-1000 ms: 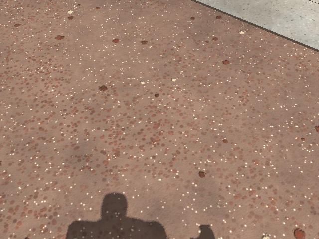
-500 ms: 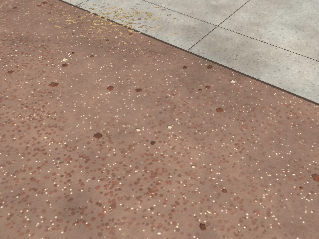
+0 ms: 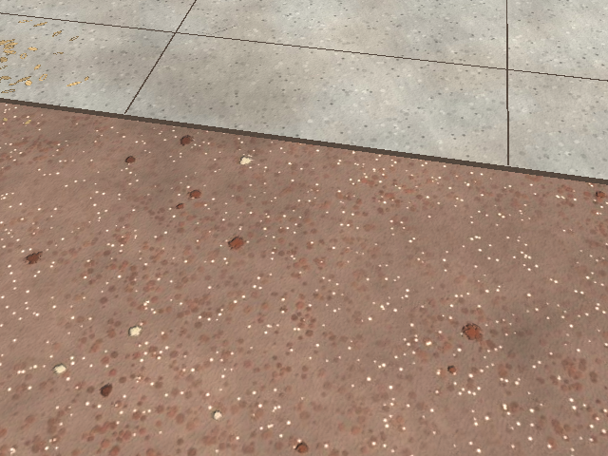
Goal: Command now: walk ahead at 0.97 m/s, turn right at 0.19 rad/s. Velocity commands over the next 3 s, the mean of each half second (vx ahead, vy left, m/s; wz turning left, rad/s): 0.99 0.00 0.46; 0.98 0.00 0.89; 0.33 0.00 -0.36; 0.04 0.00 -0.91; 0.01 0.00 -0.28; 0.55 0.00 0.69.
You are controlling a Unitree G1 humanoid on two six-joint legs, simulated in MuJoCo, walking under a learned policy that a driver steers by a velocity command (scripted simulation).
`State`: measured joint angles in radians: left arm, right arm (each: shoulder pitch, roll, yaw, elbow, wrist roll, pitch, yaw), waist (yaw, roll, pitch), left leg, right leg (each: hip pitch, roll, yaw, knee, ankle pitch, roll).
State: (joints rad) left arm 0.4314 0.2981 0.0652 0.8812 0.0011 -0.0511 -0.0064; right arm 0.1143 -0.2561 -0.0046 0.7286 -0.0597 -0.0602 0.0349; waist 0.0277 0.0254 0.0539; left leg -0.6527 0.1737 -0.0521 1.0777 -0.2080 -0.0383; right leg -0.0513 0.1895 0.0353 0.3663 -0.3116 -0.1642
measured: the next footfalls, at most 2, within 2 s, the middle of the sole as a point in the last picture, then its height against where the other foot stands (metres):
left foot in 0.22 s outside the picture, level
right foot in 0.64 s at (332, 280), level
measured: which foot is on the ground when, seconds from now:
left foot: up 0.00-0.20, down 0.22-0.66, up 0.68-1.00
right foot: down 0.00-0.20, up 0.22-0.62, down 0.64-1.00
